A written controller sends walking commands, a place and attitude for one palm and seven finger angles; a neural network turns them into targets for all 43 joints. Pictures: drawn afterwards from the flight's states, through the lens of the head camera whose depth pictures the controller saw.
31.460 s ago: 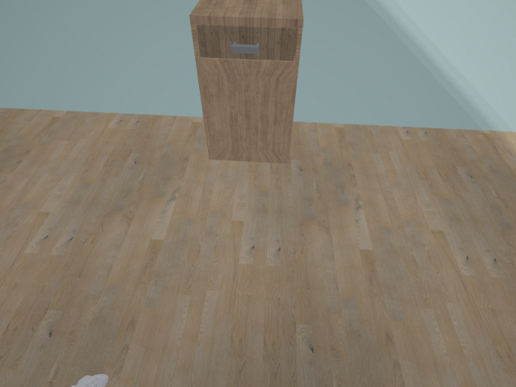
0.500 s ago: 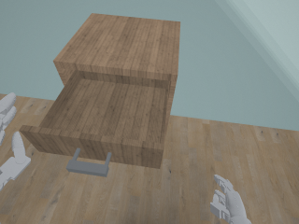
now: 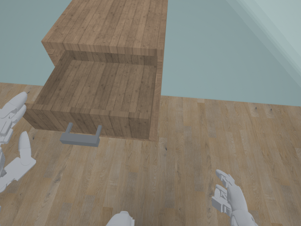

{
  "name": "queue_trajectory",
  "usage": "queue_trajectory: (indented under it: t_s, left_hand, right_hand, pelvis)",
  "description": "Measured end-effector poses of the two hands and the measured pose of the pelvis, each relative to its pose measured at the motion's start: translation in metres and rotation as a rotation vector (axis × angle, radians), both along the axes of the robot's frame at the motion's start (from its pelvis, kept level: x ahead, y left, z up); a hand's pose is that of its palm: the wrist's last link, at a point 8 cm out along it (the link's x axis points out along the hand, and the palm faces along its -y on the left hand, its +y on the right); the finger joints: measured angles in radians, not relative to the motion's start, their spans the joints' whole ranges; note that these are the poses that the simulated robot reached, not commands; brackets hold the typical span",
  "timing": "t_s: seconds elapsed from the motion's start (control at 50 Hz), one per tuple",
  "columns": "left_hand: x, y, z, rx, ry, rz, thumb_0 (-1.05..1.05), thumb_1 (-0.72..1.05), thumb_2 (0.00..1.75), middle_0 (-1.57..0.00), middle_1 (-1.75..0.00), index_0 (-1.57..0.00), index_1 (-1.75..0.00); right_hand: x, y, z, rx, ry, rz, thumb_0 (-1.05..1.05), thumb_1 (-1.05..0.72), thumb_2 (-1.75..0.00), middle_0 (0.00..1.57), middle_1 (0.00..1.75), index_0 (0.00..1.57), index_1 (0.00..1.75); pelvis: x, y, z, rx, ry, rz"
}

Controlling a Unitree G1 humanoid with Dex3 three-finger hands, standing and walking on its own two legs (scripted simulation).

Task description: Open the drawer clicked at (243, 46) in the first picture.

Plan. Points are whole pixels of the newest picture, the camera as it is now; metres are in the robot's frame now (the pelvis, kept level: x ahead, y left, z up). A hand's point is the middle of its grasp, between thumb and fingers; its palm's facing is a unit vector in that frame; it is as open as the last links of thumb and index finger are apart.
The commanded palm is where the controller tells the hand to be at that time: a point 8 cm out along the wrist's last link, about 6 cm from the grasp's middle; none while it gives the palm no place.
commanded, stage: step back with the hand held close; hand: left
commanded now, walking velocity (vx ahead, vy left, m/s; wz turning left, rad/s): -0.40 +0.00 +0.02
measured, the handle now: (82, 133) +0.39 +0.25 -0.07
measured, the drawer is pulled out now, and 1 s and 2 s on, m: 0.30 0.30 0.30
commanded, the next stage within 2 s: stop stepping back and stand still in 0.16 s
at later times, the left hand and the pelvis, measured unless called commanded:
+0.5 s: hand out of the picture +0.03 +0.19 +0.18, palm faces +0.43 -0.78 -0.45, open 7.4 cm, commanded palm -0.03 +0.24 +0.18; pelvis -0.14 -0.04 -0.01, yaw +4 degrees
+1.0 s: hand out of the picture -0.03 +0.18 +0.17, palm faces +0.47 -0.74 -0.48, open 7.4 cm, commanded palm -0.10 +0.21 +0.18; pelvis -0.20 -0.08 +0.00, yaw +6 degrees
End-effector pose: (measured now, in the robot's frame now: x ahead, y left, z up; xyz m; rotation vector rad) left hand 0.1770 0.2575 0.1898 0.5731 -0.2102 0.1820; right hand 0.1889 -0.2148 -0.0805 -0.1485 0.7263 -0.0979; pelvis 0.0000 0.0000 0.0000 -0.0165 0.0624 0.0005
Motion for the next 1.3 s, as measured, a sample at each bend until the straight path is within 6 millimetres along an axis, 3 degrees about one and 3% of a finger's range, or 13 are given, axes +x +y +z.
queue_trajectory:
  t_s: [0.12,0.24,0.36,0.46,0.6,0.74,0.82,0.88,0.98,1.1,1.24,1.26,1.3]
  left_hand:
    - [-0.047,0.009,-0.005,0.005,0.057,0.105,0.01,0.89,0.90,-0.22,-0.31,-0.22,-0.30]
    - [-0.092,0.016,-0.018,-0.059,0.005,0.155,0.02,0.89,0.90,-0.21,-0.31,-0.22,-0.30]
    - [-0.141,-0.002,-0.006,-0.045,-0.050,0.152,0.02,0.89,0.90,-0.21,-0.30,-0.22,-0.30]
    - [-0.177,-0.024,0.009,-0.008,-0.122,0.155,0.02,0.89,0.90,-0.21,-0.30,-0.22,-0.30]
    - [-0.204,-0.026,-0.003,-0.074,-0.077,0.197,0.01,0.89,0.90,-0.21,-0.31,-0.22,-0.30]
    - [-0.226,-0.027,-0.020,-0.080,-0.042,0.187,0.02,0.89,0.90,-0.21,-0.30,-0.22,-0.30]
    - [-0.239,-0.037,-0.001,-0.020,-0.070,0.169,0.02,0.89,0.90,-0.21,-0.31,-0.22,-0.30]
    - [-0.246,-0.044,0.011,0.034,-0.107,0.178,0.02,0.89,0.90,-0.21,-0.31,-0.22,-0.30]
    - [-0.247,-0.045,0.002,0.017,-0.107,0.231,0.01,0.89,0.90,-0.21,-0.31,-0.22,-0.30]
    - [-0.247,-0.052,-0.016,-0.087,-0.001,0.250,0.02,0.89,0.90,-0.21,-0.30,-0.22,-0.30]
    - [-0.237,-0.053,-0.002,-0.068,-0.058,0.170,0.02,0.89,0.90,-0.22,-0.31,-0.22,-0.30]
    - [-0.233,-0.048,-0.008,-0.046,-0.058,0.157,0.02,0.89,0.90,-0.21,-0.31,-0.22,-0.30]
    - [-0.217,-0.033,-0.049,-0.071,0.087,0.186,0.01,0.89,0.90,-0.21,-0.30,-0.21,-0.30]
  right_hand:
    - [-0.030,-0.027,0.016,-0.074,0.015,-0.054,0.02,-0.91,-0.90,0.20,0.30,0.20,0.30]
    - [-0.057,-0.033,0.014,-0.148,0.003,-0.021,0.02,-0.91,-0.90,0.20,0.30,0.20,0.30]
    - [-0.101,-0.019,0.013,-0.063,-0.049,0.036,0.02,-0.91,-0.90,0.20,0.30,0.20,0.30]
    - [-0.143,-0.022,-0.002,0.009,-0.041,0.066,0.02,-0.91,-0.90,0.20,0.30,0.20,0.30]
    - [-0.204,-0.057,-0.005,-0.039,0.065,0.011,0.02,-0.91,-0.90,0.20,0.30,0.20,0.30]
    - [-0.235,-0.085,0.008,-0.141,0.026,-0.020,0.02,-0.91,-0.90,0.20,0.30,0.20,0.30]
    - [-0.241,-0.087,0.010,-0.107,-0.016,-0.021,0.02,-0.91,-0.90,0.20,0.30,0.20,0.30]
    - [-0.238,-0.085,-0.001,-0.069,-0.017,0.003,0.02,-0.91,-0.90,0.20,0.30,0.20,0.30]
    - [-0.229,-0.084,-0.021,-0.029,0.051,0.043,0.02,-0.91,-0.90,0.20,0.30,0.20,0.30]
    - [-0.223,-0.087,0.000,-0.032,0.050,0.038,0.02,-0.91,-0.90,0.20,0.30,0.20,0.30]
    - [-0.201,-0.087,0.017,-0.126,-0.005,0.059,0.02,-0.91,-0.90,0.20,0.30,0.20,0.30]
    - [-0.197,-0.086,0.014,-0.123,-0.017,0.073,0.02,-0.91,-0.90,0.20,0.30,0.20,0.30]
    - [-0.193,-0.084,0.002,-0.109,0.020,0.117,0.01,-0.91,-0.90,0.20,0.30,0.20,0.30]
  pelvis:
    - [-0.024,-0.008,0.007,0.056,0.019,0.015]
    - [-0.066,-0.007,-0.004,0.031,-0.007,0.062]
    - [-0.105,-0.024,-0.005,0.037,-0.034,0.047]
    - [-0.133,-0.041,-0.009,0.013,-0.073,0.057]
    - [-0.158,-0.049,0.003,0.057,-0.041,0.059]
    - [-0.185,-0.053,-0.001,0.051,-0.049,0.079]
    - [-0.186,-0.059,0.001,0.042,-0.060,0.088]
    - [-0.186,-0.066,-0.003,0.040,-0.065,0.088]
    - [-0.196,-0.076,-0.007,0.025,-0.082,0.104]
    - [-0.192,-0.079,0.008,0.056,-0.062,0.091]
    - [-0.183,-0.068,0.006,0.021,-0.049,0.099]
    - [-0.182,-0.065,0.003,0.014,-0.042,0.112]
    - [-0.184,-0.060,-0.001,0.028,-0.036,0.134]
